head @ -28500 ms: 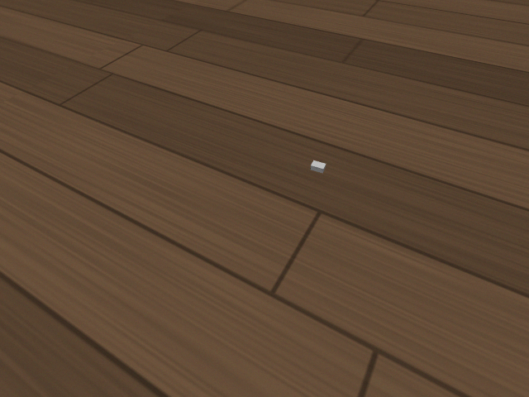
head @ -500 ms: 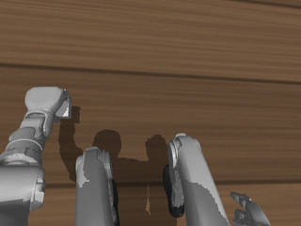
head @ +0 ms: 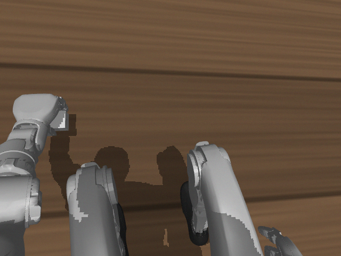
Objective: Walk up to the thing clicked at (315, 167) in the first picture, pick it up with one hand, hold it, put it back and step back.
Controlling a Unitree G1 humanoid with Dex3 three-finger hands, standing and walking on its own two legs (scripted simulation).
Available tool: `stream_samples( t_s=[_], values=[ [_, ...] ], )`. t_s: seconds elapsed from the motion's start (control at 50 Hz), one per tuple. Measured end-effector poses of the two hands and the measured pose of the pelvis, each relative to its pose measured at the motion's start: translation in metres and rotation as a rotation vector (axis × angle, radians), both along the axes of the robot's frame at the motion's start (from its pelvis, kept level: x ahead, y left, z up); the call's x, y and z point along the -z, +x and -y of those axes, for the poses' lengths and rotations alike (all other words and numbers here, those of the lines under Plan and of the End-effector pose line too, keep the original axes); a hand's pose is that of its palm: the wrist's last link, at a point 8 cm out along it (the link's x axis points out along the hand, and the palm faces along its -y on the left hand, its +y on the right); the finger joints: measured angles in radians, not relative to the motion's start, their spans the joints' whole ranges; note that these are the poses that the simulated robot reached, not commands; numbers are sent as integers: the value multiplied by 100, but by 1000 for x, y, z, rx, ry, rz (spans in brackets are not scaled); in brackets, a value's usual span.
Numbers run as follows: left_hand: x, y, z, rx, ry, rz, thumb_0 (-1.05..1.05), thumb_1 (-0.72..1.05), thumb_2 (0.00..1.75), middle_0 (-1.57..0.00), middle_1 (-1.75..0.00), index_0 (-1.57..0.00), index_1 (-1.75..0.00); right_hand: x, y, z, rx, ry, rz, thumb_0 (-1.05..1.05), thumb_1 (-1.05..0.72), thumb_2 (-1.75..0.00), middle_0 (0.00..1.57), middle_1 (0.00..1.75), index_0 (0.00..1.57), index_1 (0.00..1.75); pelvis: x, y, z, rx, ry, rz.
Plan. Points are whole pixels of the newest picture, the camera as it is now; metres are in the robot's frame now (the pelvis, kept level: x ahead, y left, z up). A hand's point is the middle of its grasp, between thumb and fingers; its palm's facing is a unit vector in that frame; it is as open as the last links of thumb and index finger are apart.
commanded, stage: crouch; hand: left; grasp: from above
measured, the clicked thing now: (52, 121) +0.46 +0.25 -0.20
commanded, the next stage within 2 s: lower in 0.14 s
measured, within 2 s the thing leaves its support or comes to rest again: rests again in 1.70 s
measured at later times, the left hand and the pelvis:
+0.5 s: hand (52, 127) +0.44 +0.25 -0.21, palm faces -0.49 -0.01 -0.87, open 7.4 cm; pelvis +0.00 +0.00 -0.03, yaw -1 degrees
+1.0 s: hand (59, 129) +0.45 +0.25 -0.26, palm faces -0.49 -0.05 -0.87, open 7.4 cm; pelvis +0.01 +0.00 -0.06, yaw -3 degrees
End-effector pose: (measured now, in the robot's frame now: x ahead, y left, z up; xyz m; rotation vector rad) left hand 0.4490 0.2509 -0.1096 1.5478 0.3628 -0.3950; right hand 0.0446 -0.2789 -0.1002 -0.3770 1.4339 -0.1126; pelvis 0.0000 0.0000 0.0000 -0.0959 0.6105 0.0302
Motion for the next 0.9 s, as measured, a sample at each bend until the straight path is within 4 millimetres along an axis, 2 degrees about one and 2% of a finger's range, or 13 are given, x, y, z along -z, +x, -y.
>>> stream_samples(
  t_s=[0.14,0.32,0.56,0.9],
  values=[
    [9,2,-1,-12,3,-8,-1,38,12,-99,-12,-102,-10,10,-6,-1,-1,10,-11,0,-92,-91,20,30,20,30,11,0,1,3,-1,8],
    [20,3,-2,-9,-2,-9,-1,38,13,-100,-11,-102,-9,19,-4,-1,-15,10,-15,0,-92,-91,20,30,20,30,20,0,1,6,-4,15],
    [53,1,-3,2,-25,-17,-1,37,13,-101,-9,-103,-8,27,1,3,-64,-13,-17,0,-92,-91,20,30,20,30,37,2,2,12,-17,33],
    [86,4,-4,-50,-29,-31,-1,37,13,-101,-7,-103,-7,40,-11,2,-102,0,-66,0,-91,-90,20,30,20,30,56,5,3,28,-30,57]
  ],
)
